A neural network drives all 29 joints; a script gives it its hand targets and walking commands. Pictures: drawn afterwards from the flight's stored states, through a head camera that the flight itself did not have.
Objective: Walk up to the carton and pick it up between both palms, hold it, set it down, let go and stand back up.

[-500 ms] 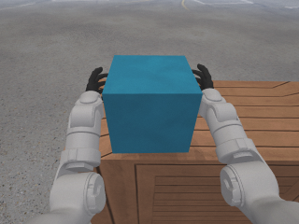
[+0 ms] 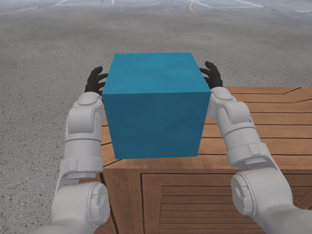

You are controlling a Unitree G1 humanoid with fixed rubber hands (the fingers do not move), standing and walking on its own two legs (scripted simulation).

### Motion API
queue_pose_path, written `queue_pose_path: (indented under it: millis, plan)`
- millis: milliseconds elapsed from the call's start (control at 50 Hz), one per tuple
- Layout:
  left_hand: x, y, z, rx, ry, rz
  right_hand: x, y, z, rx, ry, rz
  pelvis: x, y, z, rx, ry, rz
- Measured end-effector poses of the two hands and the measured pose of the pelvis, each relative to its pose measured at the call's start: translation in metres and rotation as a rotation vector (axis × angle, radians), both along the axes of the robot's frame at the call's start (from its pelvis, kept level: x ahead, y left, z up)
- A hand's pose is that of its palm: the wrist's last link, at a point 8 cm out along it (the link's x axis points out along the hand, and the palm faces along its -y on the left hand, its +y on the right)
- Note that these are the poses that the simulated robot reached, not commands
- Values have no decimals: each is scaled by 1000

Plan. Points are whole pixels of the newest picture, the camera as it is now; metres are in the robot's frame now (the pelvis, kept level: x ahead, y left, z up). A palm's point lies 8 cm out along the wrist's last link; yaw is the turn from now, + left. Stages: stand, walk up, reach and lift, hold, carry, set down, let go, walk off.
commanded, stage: hold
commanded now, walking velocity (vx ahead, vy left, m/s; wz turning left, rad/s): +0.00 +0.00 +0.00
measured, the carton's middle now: (154, 103) +0.39 +0.00 +0.20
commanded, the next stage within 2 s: none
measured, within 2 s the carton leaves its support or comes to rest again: neither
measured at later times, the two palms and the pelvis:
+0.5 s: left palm (91, 96) +0.37 +0.15 +0.24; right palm (215, 88) +0.37 -0.15 +0.25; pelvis +0.00 +0.00 +0.00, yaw +0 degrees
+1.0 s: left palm (90, 95) +0.37 +0.15 +0.24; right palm (215, 86) +0.37 -0.15 +0.26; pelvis +0.00 +0.00 +0.00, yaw +0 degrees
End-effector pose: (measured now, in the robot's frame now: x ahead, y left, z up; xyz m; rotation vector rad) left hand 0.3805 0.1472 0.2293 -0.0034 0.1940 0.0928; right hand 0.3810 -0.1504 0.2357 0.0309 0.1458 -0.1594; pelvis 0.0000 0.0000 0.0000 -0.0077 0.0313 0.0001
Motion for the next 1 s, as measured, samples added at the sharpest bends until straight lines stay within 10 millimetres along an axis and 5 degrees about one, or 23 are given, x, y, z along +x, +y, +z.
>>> queue_pose_path:
  millis: [1000]
  plan:
    - [-12, 3, 14, -6, -5, 8, -8, 3, 19, 7, 2, 9, 0, 0, 0, 0, -7, 0]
